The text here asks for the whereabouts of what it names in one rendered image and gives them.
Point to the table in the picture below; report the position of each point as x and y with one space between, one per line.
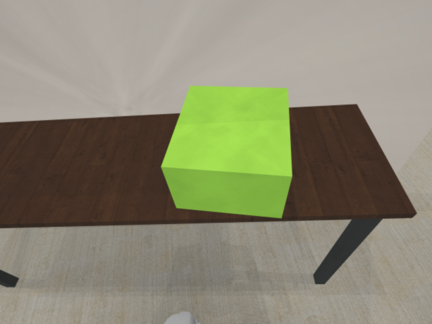
107 171

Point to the carton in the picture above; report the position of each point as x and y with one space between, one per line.
230 151

